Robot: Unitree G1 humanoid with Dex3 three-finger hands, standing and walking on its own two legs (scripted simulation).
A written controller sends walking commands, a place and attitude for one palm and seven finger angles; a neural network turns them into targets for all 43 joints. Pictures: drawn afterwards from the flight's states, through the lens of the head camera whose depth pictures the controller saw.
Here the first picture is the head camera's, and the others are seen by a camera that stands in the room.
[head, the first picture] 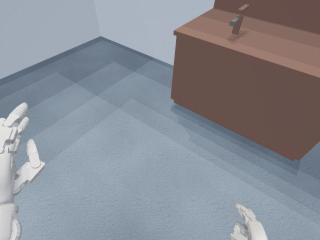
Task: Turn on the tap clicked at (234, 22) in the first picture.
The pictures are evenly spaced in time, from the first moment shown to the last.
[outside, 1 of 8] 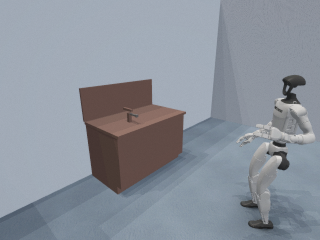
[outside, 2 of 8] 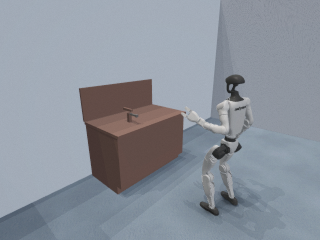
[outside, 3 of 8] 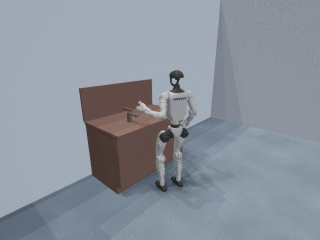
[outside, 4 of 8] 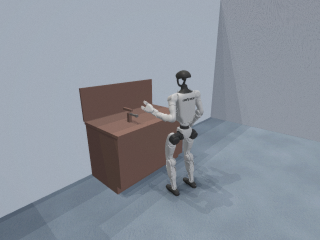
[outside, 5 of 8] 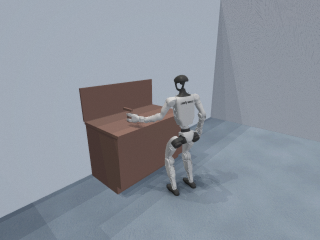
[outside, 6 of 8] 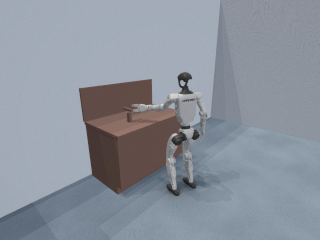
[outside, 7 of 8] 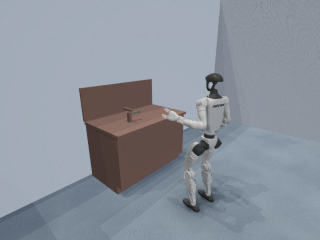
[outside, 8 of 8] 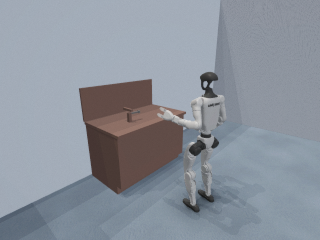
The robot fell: no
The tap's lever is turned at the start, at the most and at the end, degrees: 0 81 80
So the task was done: yes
